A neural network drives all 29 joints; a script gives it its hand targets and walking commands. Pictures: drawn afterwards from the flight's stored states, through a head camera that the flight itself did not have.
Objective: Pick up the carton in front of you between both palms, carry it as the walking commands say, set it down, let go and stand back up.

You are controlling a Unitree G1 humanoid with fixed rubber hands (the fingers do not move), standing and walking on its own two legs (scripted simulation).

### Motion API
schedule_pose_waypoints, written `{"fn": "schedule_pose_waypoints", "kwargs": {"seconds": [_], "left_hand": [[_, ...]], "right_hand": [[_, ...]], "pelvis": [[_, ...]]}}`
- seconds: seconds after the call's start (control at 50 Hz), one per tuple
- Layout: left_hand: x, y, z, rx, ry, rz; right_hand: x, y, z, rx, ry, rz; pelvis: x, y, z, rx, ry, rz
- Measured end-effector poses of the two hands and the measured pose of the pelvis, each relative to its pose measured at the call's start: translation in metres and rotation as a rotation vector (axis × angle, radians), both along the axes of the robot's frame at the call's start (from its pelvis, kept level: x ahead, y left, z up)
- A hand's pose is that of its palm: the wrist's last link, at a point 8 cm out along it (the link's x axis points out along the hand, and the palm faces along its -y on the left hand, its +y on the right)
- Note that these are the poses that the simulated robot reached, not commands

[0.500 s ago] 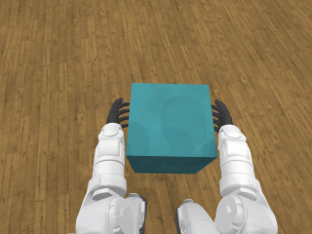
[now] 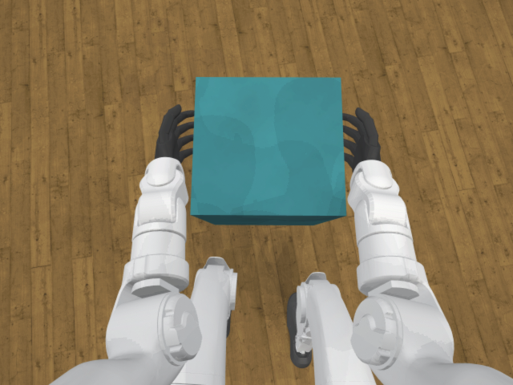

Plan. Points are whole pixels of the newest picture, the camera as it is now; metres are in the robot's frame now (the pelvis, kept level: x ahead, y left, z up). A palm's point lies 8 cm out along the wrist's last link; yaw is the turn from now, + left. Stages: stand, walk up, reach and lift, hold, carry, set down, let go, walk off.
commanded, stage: set down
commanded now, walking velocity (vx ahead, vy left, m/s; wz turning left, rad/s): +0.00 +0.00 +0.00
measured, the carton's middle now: (265, 165) +0.44 +0.03 -0.15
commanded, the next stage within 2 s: none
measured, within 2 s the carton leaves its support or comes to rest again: rests again in 1.56 s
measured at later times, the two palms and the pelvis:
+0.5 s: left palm (181, 166) +0.45 +0.21 -0.23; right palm (325, 167) +0.47 -0.09 -0.23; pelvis -0.03 +0.01 -0.13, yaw -2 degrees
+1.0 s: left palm (184, 168) +0.48 +0.23 -0.37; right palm (302, 170) +0.50 -0.07 -0.38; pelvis -0.04 +0.01 -0.22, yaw -3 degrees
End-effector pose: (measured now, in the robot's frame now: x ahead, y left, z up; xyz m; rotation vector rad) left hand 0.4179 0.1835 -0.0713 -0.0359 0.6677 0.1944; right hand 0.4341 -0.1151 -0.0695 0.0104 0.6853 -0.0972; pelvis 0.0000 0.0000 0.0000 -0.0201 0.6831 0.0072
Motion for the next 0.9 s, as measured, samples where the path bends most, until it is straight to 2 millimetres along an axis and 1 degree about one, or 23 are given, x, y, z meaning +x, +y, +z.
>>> {"fn": "schedule_pose_waypoints", "kwargs": {"seconds": [0.22,0.34,0.44,0.64,0.84,0.9], "left_hand": [[0.015,0.012,-0.074,0.007,0.005,-0.004],[0.023,0.016,-0.115,0.007,0.003,0.001],[0.029,0.021,-0.146,0.009,0.008,0.005],[0.041,0.029,-0.206,0.019,0.030,0.006],[0.052,0.036,-0.271,0.033,0.050,0.005],[0.058,0.042,-0.285,0.050,0.067,-0.012]], "right_hand": [[0.015,0.012,-0.076,-0.011,0.003,0.011],[0.023,0.017,-0.117,-0.014,0.001,0.014],[0.032,0.021,-0.147,-0.019,0.005,0.024],[0.048,0.030,-0.205,-0.035,0.025,0.050],[0.062,0.036,-0.272,-0.043,0.043,0.074],[0.066,0.041,-0.292,-0.043,0.054,0.086]], "pelvis": [[-0.010,0.001,-0.057,-0.014,0.101,-0.007],[-0.019,0.006,-0.088,-0.019,0.123,-0.014],[-0.026,0.009,-0.112,-0.021,0.129,-0.018],[-0.037,0.013,-0.154,-0.024,0.135,-0.024],[-0.040,0.012,-0.193,-0.021,0.107,-0.033],[-0.040,0.011,-0.203,-0.020,0.093,-0.031]]}}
